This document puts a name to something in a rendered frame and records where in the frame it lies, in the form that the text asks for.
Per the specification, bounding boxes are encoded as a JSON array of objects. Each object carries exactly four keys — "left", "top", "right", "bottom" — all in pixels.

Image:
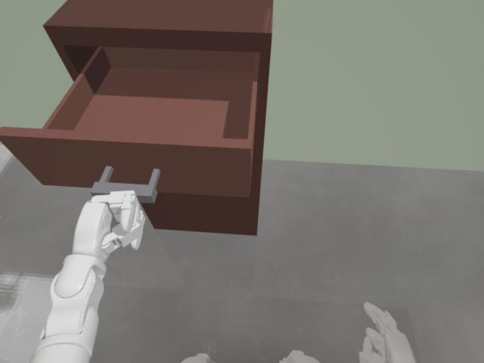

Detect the robot left hand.
[{"left": 72, "top": 191, "right": 145, "bottom": 263}]

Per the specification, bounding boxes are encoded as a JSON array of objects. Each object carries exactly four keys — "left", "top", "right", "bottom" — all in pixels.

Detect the left robot forearm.
[{"left": 31, "top": 253, "right": 107, "bottom": 363}]

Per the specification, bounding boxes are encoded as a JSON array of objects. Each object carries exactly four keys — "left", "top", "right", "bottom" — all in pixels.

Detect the drawer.
[{"left": 0, "top": 47, "right": 259, "bottom": 197}]

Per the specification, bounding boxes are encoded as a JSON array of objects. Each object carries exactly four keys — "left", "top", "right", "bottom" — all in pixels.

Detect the right robot shin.
[{"left": 288, "top": 350, "right": 305, "bottom": 356}]

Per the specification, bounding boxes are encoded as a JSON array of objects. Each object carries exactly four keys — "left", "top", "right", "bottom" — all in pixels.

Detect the handle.
[{"left": 90, "top": 166, "right": 160, "bottom": 203}]

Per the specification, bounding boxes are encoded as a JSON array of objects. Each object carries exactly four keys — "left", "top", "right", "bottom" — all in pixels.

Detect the cabinet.
[{"left": 43, "top": 0, "right": 273, "bottom": 236}]

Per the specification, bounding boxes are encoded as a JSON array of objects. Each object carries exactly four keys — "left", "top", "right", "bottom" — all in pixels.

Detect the robot right hand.
[{"left": 359, "top": 302, "right": 418, "bottom": 363}]

